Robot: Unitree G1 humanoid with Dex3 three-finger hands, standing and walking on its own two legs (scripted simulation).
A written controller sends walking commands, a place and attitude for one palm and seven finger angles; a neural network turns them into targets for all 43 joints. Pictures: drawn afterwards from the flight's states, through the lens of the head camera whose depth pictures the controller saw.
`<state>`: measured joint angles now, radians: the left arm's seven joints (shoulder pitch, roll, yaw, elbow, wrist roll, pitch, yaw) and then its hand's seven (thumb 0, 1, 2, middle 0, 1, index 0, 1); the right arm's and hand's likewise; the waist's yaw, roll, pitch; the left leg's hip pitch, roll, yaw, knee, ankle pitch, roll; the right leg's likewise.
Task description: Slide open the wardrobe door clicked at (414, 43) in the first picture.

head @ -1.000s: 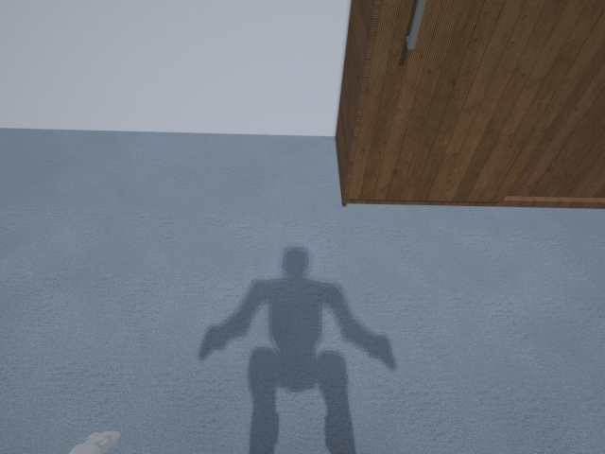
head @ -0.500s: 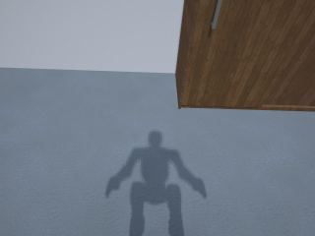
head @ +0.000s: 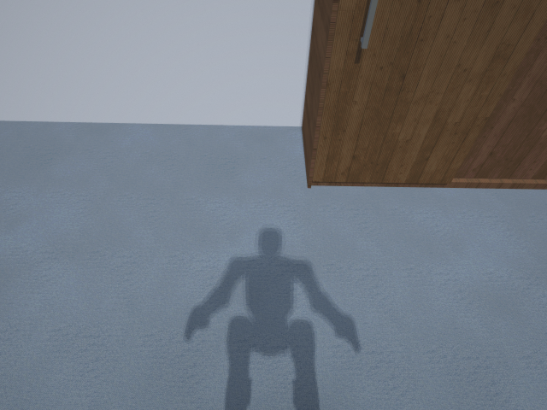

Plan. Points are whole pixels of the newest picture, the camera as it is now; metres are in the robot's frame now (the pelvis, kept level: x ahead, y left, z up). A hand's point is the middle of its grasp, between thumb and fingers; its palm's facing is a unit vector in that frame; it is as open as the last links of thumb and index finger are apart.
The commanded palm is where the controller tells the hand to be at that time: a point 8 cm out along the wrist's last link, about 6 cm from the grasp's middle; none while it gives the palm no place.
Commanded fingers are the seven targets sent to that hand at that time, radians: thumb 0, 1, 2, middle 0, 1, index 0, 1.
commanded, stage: look at it before walking up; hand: left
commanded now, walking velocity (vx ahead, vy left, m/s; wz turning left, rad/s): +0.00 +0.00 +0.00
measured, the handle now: (370, 8) +1.29 -0.25 +0.11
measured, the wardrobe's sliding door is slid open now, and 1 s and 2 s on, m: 0.00 0.00 0.00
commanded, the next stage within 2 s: walk to a spot facing it in 0.44 s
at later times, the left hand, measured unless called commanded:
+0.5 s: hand out of the picture +0.08 +0.24 -0.16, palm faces -0.03 -0.94 -0.33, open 7.4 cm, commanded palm none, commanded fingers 0.00 0.90 0.90 -0.20 -0.30 -0.20 -0.30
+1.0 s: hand out of the picture +0.06 +0.16 -0.17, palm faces -0.13 -0.96 -0.25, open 7.4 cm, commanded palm none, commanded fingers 0.00 0.90 0.90 -0.20 -0.30 -0.20 -0.30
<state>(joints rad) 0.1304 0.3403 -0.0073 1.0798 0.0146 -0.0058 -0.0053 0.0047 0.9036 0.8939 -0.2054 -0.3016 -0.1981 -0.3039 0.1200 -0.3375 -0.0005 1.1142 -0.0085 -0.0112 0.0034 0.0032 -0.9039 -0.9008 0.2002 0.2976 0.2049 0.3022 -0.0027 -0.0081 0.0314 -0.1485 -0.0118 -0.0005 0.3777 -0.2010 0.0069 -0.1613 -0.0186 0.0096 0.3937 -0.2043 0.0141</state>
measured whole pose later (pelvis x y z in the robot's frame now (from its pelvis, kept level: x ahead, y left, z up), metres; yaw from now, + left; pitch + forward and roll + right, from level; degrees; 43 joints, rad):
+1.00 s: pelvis -0.01 -0.03 -0.02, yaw -11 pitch -1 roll +1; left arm 0.29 0.19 0.03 0.94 0.02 0.02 -0.01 0.00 0.91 0.89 -0.20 -0.30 -0.20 -0.30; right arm 0.17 -0.24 -0.05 0.99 -0.02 0.06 0.00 0.00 -0.91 -0.90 0.20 0.30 0.20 0.30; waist 0.04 0.03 0.07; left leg -0.42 0.05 0.03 1.03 -0.43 -0.04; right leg -0.31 0.05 0.00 0.62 -0.30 -0.07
